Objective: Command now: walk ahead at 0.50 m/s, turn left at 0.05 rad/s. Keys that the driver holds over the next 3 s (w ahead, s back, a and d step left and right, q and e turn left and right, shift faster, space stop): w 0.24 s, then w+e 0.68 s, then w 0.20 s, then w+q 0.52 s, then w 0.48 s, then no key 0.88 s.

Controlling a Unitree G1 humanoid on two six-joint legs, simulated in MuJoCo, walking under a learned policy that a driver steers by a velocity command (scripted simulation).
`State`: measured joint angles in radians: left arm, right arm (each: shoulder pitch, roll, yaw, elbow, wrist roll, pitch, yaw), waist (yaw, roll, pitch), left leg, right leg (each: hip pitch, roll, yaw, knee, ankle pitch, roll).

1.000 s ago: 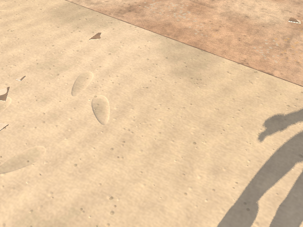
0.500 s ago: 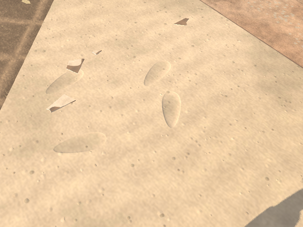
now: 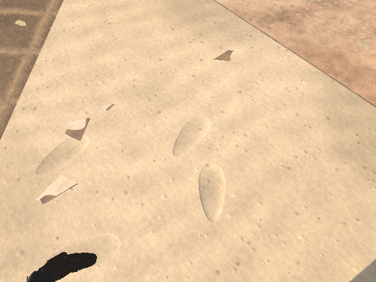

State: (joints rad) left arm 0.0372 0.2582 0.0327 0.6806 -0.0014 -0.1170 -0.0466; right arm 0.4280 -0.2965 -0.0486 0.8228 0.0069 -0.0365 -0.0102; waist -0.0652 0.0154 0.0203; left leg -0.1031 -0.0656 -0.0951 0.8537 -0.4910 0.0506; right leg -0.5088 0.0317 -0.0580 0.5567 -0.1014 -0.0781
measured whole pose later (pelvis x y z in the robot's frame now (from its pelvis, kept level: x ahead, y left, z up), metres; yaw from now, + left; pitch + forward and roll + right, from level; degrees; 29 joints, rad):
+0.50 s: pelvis +0.29 +0.05 +0.01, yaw -6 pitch +3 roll -1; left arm 0.39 0.30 0.05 0.85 -0.03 -0.06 0.00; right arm 0.06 -0.26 -0.03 0.65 -0.01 -0.10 0.02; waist 0.06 -0.01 0.03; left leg -0.48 0.02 0.01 0.58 -0.16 0.02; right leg -0.22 0.01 0.08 0.89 -0.49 -0.01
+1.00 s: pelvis +0.54 -0.04 +0.00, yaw -22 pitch +2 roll +1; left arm 0.08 0.28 0.07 0.65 -0.02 -0.02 -0.04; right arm 0.30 -0.30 -0.08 0.85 0.01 -0.05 -0.01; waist -0.04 -0.01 0.06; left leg -0.08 0.10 0.17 0.83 -0.49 -0.04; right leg -0.51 0.01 -0.06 0.66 -0.16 -0.10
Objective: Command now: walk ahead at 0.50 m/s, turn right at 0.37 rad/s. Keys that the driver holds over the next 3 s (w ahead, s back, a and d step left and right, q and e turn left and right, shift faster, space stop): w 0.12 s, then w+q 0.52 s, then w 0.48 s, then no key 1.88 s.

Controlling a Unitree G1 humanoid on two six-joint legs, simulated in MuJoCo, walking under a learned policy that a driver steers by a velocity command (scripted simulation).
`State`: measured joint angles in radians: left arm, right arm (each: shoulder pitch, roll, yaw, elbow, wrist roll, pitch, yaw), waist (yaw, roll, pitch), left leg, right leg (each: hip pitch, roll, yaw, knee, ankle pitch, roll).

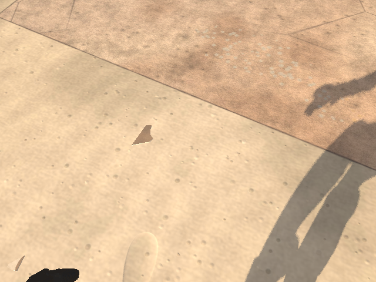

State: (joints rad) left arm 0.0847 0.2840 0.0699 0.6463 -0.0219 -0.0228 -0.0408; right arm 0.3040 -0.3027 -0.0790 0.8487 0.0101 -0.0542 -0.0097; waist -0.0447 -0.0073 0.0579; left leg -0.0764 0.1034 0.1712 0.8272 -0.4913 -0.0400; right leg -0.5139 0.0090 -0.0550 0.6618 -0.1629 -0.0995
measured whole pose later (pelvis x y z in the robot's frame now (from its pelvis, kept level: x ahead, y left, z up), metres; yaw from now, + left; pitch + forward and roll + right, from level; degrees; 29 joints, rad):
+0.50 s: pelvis +0.29 +0.03 +0.00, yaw +5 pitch +2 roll -2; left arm 0.32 0.29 0.07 0.83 0.00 -0.04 0.02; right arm 0.10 -0.26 -0.04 0.73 0.02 -0.07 0.06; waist 0.05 0.03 0.02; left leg -0.55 0.01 0.04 0.55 -0.05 0.09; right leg 0.11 0.02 -0.14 0.32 -0.45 -0.01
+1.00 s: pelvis +0.59 +0.07 +0.02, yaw +16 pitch +3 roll +1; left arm 0.07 0.27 0.03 0.69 0.00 -0.11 -0.03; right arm 0.37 -0.29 -0.06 0.79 0.01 -0.04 0.00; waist -0.08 -0.02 0.00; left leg 0.00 -0.09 -0.12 0.37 -0.41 0.06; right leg -0.50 -0.02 0.01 0.47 0.00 -0.03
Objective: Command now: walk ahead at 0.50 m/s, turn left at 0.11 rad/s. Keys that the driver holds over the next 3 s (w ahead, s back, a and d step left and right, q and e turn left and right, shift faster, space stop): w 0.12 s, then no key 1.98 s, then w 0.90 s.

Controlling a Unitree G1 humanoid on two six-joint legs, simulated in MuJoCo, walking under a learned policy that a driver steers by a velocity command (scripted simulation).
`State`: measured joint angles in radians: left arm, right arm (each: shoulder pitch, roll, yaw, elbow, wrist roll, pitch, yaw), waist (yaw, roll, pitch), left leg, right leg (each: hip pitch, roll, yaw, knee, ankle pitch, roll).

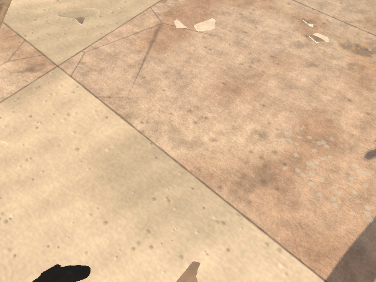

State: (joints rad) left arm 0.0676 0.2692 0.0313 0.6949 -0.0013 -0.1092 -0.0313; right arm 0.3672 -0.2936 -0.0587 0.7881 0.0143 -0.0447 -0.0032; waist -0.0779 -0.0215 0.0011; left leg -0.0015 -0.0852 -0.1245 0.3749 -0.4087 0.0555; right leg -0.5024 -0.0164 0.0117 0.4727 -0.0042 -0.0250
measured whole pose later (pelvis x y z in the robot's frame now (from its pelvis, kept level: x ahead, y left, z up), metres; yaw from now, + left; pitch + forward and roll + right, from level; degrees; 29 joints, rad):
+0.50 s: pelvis +0.23 -0.01 +0.00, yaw +0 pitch +2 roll -1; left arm 0.27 0.28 0.04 0.87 0.01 -0.05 0.00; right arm 0.11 -0.25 -0.04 0.71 -0.03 -0.06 0.00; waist 0.05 0.01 0.01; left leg -0.44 0.01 -0.02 0.48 -0.06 0.02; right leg -0.15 0.04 0.00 0.55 -0.39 -0.02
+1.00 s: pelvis +0.29 -0.02 +0.00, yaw +0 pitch -1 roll +0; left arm 0.24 0.22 0.02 0.98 0.01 -0.01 0.03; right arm 0.16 -0.23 -0.05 0.92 0.00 0.00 -0.02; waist 0.01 0.00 0.03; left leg -0.30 0.00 -0.01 0.52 -0.21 -0.01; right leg -0.17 -0.02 0.01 0.53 -0.35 0.01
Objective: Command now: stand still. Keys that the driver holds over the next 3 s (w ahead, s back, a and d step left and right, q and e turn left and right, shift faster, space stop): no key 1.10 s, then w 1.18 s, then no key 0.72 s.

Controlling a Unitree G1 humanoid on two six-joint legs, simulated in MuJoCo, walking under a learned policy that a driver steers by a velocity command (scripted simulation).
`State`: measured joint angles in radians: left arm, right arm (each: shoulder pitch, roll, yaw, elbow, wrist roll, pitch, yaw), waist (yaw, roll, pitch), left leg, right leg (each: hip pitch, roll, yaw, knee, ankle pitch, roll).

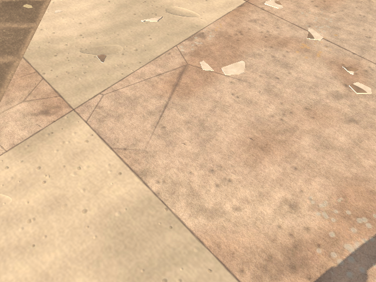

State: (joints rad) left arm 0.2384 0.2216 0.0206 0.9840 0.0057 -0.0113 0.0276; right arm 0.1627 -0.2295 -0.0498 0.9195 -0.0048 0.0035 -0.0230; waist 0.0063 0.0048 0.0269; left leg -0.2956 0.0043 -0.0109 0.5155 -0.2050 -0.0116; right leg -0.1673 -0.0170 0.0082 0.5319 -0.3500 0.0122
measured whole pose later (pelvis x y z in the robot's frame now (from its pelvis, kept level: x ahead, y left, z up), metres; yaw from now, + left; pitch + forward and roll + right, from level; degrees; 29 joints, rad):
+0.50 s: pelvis +0.01 -0.01 +0.00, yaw +0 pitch -2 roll +0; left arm 0.26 0.20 0.01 1.08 0.01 -0.01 0.03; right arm 0.14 -0.22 -0.05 1.09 0.00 0.03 -0.04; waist 0.00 0.01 0.04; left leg -0.26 0.02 -0.03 0.49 -0.20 -0.03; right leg -0.11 0.00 -0.01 0.48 -0.33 0.00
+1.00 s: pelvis +0.00 -0.01 +0.00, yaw +1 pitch -1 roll +0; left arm 0.33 0.18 0.00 1.10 0.00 -0.01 0.04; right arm 0.18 -0.20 -0.03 1.14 0.00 0.02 -0.05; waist 0.00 0.01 0.04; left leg -0.27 0.02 -0.03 0.48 -0.19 -0.03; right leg -0.12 0.00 -0.01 0.47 -0.33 0.00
